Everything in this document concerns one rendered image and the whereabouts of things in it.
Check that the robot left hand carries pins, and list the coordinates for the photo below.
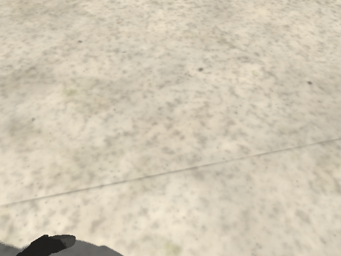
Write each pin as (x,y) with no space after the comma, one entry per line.
(46,245)

